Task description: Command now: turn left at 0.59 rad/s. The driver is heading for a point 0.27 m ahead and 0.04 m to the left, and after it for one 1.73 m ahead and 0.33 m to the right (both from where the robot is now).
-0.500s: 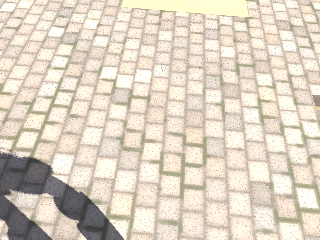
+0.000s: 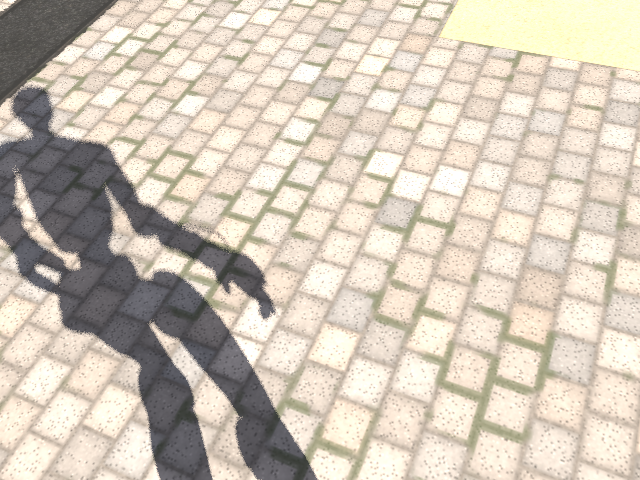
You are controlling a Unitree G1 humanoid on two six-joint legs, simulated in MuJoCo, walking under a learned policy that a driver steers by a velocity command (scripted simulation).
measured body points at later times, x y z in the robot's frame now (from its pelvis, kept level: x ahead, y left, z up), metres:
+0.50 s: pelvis +0.03 +0.05 +0.00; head +0.04 +0.08 +0.45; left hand +0.07 +0.36 -0.12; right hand +0.17 -0.20 -0.10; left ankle -0.03 +0.11 -0.75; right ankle +0.13 -0.08 -0.68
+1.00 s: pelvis +0.16 +0.05 -0.01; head +0.21 +0.04 +0.44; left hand +0.21 +0.34 -0.12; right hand +0.32 -0.19 -0.14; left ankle +0.16 +0.20 -0.68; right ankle +0.22 +0.00 -0.75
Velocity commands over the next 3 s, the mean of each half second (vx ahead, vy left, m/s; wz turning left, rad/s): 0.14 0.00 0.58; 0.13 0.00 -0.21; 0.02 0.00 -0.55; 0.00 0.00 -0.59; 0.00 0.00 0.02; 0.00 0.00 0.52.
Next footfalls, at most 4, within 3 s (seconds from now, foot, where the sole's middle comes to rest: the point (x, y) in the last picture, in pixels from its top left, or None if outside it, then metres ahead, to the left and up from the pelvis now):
0.24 left None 0.01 0.12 -0.78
0.74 right None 0.26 0.01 -0.78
1.28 left None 0.25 0.19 -0.78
1.78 right None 0.17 0.00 -0.78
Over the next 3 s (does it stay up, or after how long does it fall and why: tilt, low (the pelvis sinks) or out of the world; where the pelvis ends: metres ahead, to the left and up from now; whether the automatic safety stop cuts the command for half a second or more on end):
stays up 0.16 0.09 -0.01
